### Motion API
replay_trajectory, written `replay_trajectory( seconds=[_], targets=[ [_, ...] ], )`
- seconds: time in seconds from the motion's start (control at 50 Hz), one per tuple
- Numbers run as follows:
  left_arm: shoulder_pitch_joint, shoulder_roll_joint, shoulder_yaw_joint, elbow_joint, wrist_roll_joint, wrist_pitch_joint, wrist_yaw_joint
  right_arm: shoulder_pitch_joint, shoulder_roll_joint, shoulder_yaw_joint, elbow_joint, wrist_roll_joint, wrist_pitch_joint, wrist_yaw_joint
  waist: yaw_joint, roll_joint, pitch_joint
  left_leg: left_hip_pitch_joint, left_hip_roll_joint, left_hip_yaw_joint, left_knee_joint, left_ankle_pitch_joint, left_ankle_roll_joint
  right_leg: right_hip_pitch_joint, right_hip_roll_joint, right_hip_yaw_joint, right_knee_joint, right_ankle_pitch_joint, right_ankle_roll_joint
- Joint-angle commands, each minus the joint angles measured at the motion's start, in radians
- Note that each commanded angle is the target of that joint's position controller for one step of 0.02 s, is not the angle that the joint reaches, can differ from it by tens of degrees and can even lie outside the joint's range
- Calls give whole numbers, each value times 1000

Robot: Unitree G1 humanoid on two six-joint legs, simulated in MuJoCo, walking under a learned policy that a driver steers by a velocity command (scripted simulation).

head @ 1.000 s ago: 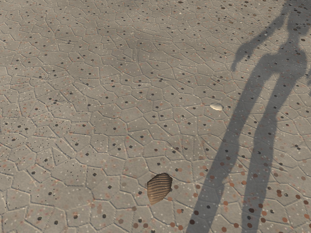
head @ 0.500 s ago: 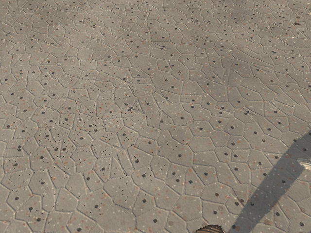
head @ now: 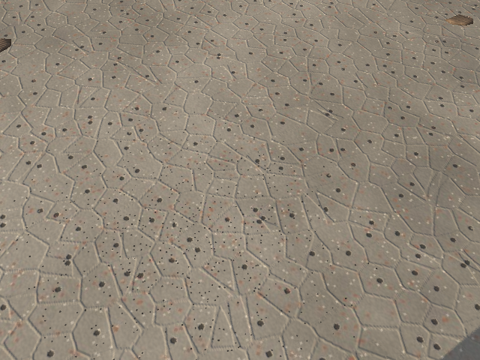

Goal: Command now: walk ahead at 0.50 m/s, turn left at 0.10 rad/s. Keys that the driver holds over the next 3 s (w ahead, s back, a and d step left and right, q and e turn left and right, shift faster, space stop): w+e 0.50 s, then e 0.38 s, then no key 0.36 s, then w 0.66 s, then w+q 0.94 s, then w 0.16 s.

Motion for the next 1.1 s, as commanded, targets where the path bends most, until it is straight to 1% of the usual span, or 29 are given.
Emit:
replay_trajectory(
  seconds=[0.02, 0.1, 0.2, 0.26, 0.28, 0.3, 0.32, 0.34, 0.36, 0.38, 0.4, 0.42, 0.44, 0.48, 0.54, 0.58, 0.66, 0.72, 0.74, 0.76, 0.78, 0.8, 0.82, 0.84, 0.86, 0.9, 0.98, 1.06, 1.1],
  targets=[
    [1, 54, 10, -41, -1, 2, -3, -38, -155, -38, -55, 1, -26, -16, 21, 84, -41, 47, 256, -141, -179, 298, 153, -26, -18, 6, -147, 196, 15],
    [-111, 28, -4, -62, -19, -6, -24, 13, -170, -38, -12, -1, -30, -21, -36, 91, 10, 70, 255, -58, -216, 195, 108, 18, 22, -27, -359, 390, -10],
    [-192, 34, -6, -108, -26, -9, -57, 59, -178, -46, 40, 2, -13, -23, -61, 76, 52, 281, 332, -17, -157, 286, 91, -82, 60, -16, -458, 271, -66],
    [-131, 61, 7, -113, -18, -7, -70, 29, -204, -53, 34, 2, 6, -37, -11, 118, -18, 345, 335, 29, -9, 703, 52, 32, 127, -82, -461, 124, -114],
    [-51, 92, 24, -99, -15, -3, -67, 18, -215, -55, 28, 0, 14, -44, 34, 136, -81, 347, 320, 50, 113, 884, 35, 145, 168, -114, -455, 84, -135],
    [89, 137, 49, -68, -15, 0, -58, 1, -213, -51, 18, 1, 23, -52, 114, 118, -161, 274, 283, 93, 316, 933, 2, 354, 201, -121, -493, 127, -167],
    [246, 215, 72, -49, -13, 9, -43, 21, -183, -35, -7, -16, 17, -62, 168, 11, -282, 32, 243, 113, 626, 632, -38, 673, 40, 120, -479, 186, -238],
    [261, 270, 81, -48, -25, 4, -46, 151, -52, 6, -32, -33, -10, -37, 68, -231, -393, -417, 16, 27, 967, -331, -108, 1031, -189, 673, -563, -15, -434],
    [295, 172, 59, -47, -31, 7, -41, 54, -141, -6, -29, -3, -44, -20, 150, -122, -422, -540, 41, -127, 1053, -383, -93, 1082, -185, 764, -672, -141, -409],
    [247, 149, 51, -54, -23, 9, -33, -49, -175, -14, -71, 32, -66, -9, 156, -77, -273, -608, 90, -124, 1032, -295, -78, 975, -161, 622, -699, -104, -364],
    [186, 144, 49, -70, -19, 10, -29, -97, -165, -8, -85, 24, -79, -12, 126, 30, -186, -587, 131, -109, 956, -224, -72, 827, -126, 525, -711, -9, -340],
    [133, 127, 43, -84, -15, 12, -26, -117, -168, -14, -89, 0, -81, -17, 89, 69, -119, -542, 156, -100, 872, -188, -82, 693, -95, 455, -728, 110, -332],
    [106, 113, 37, -99, -2, 12, -22, -100, -169, -19, -93, -9, -73, -19, 53, 43, -106, -474, 174, -104, 834, -169, -91, 606, -70, 412, -751, 194, -334],
    [82, 109, 37, -106, -8, 13, -16, -61, -149, -17, -91, -15, -52, -23, 19, 9, -86, -433, 186, -88, 748, -166, -121, 514, -43, 355, -782, 270, -343],
    [84, 151, 49, -96, -9, 18, 2, -123, -111, -4, -111, -23, -33, -33, 21, 3, -34, -389, 158, -39, 561, -57, -171, 374, 10, 236, -776, 490, -317],
    [102, 163, 56, -82, -18, 36, 16, -181, -87, 5, -119, -26, -36, -33, 46, -18, -55, -294, 105, -17, 396, 111, -179, 326, 80, 159, -721, 562, -254],
    [167, 154, 58, -55, -30, 75, 34, -270, -104, -3, -140, -5, -37, -20, 86, -56, -104, -224, 37, -47, 201, 232, -171, 401, 77, 247, -632, 414, -194],
    [118, 133, 56, -77, -22, 88, 43, -211, -147, -27, -127, -9, -45, -17, 36, -86, -121, -172, 55, -89, 111, 202, -127, 483, 61, 352, -500, 356, -156],
    [94, 113, 50, -92, -21, 89, 43, -159, -158, -33, -115, -18, -52, -20, 3, -73, -145, -79, 86, -82, 43, 301, -99, 470, 100, 339, -411, 322, -123],
    [102, 57, 32, -120, -6, 84, 40, -85, -209, -43, -117, -38, -54, -30, -14, 32, -260, 144, 256, -208, 84, 555, -31, 376, 164, 275, -190, 111, -77],
    [312, -3, 14, -100, 1, 77, 33, -77, -225, -39, -130, -59, -36, -35, 75, 292, -374, 415, 520, -494, 145, 901, 149, 142, 296, 192, 75, -562, -19],
    [374, 106, 26, -86, -17, 81, 25, -67, -209, -47, -119, -22, -14, -30, 73, 319, -436, 409, 590, -659, 103, 607, 213, 61, 212, 160, 226, -523, 6],
    [270, 171, 49, -80, -29, 98, 30, -107, -146, -32, -142, -14, -1, -37, 33, 196, -322, 320, 504, -540, 67, 398, 172, 15, 172, 133, 292, -427, 38],
    [188, 180, 56, -95, -29, 119, 38, -146, -117, -21, -145, -18, 15, -41, 24, 132, -244, 220, 441, -423, 42, 265, 129, -1, 150, 98, 292, -351, 54],
    [156, 173, 60, -105, -26, 139, 44, -186, -105, -13, -148, -20, 26, -43, 32, 125, -176, 114, 395, -345, 11, 200, 115, 13, 127, 85, 281, -315, 65],
    [157, 112, 47, -118, -23, 156, 45, -219, -131, -20, -134, -32, 34, -46, 54, 175, -102, -54, 321, -214, -52, 168, 108, 108, 118, 35, 198, -260, 68],
    [143, 51, 24, -125, -3, 142, 42, -216, -136, -26, -102, -21, 35, -43, 51, 174, -159, -31, 337, -142, -46, 312, 155, 212, 107, 12, -19, -244, 54],
    [100, 63, 18, -129, -2, 140, 25, -213, -164, -33, -77, -4, 49, -34, 29, 189, -167, -30, 354, -137, -49, 198, 161, 319, 106, -15, -231, -174, 24],
    [113, 61, 19, -119, 0, 138, 16, -216, -164, -30, -62, 8, 56, -29, 47, 183, -149, -53, 341, -129, -24, 102, 136, 397, 122, -41, -390, -94, -5]
  ],
)
Next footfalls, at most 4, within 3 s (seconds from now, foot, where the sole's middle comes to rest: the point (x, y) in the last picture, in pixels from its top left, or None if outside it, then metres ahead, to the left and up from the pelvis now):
0.30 right None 0.36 -0.16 -0.78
0.76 left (247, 295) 0.65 -0.04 -0.78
1.16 right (318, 355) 0.48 -0.23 -0.78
1.50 left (253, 296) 0.65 -0.06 -0.78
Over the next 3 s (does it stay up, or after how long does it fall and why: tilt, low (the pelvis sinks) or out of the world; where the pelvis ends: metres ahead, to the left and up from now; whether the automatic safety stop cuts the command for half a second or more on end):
stays up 1.27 -0.46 -0.01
